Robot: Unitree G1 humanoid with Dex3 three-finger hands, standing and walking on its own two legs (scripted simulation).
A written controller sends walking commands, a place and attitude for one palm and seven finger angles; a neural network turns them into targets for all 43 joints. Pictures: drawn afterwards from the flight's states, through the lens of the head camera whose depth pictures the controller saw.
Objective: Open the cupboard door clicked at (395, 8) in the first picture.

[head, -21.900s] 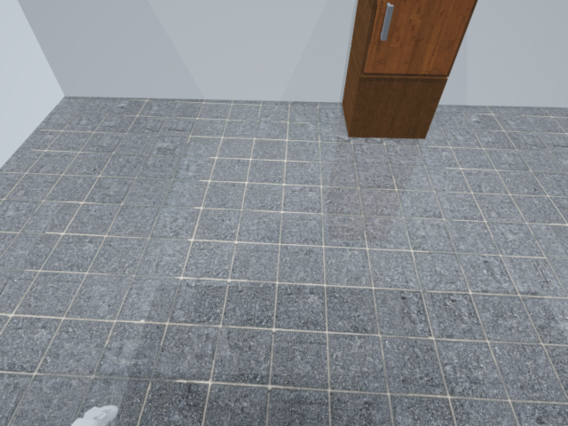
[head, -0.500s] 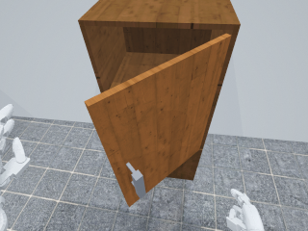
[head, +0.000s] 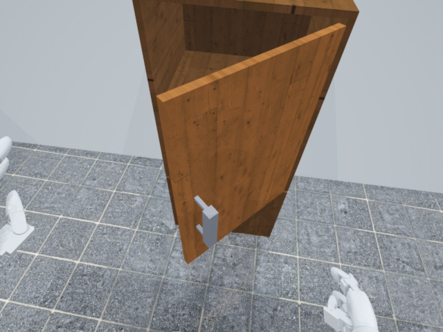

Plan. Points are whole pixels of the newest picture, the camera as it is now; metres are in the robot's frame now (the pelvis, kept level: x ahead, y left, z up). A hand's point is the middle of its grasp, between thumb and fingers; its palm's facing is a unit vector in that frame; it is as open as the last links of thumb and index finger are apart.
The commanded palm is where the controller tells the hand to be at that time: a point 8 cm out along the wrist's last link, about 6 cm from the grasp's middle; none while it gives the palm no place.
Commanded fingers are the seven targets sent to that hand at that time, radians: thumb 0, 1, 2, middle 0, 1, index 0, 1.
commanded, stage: step back with the hand held close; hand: left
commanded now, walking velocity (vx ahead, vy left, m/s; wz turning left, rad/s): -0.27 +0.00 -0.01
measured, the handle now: (204, 221) +0.36 +0.07 -0.08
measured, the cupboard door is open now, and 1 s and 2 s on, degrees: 47 47 47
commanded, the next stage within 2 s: stop stepping back and stand still in 0.64 s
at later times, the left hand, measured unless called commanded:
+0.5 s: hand (2, 289) +0.13 +0.26 +0.16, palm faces +0.42 -0.76 -0.50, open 7.4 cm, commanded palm +0.06 +0.29 +0.19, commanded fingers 0.00 0.90 0.90 -0.20 -0.30 -0.20 -0.30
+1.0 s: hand out of the picture +0.01 +0.29 +0.16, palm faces +0.50 -0.78 -0.38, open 7.4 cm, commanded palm -0.05 +0.31 +0.19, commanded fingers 0.00 0.90 0.90 -0.20 -0.30 -0.20 -0.30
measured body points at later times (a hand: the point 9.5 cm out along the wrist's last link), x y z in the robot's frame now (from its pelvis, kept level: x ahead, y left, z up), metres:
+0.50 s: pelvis -0.07 -0.01 +0.00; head -0.02 +0.00 +0.44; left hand +0.11 +0.30 +0.18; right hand +0.12 -0.24 -0.09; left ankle +0.06 +0.10 -0.73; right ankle -0.13 -0.12 -0.73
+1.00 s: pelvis -0.17 +0.01 +0.00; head -0.17 +0.04 +0.45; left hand -0.02 +0.32 +0.18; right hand -0.02 -0.24 -0.08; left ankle -0.18 +0.11 -0.74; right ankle -0.17 -0.11 -0.73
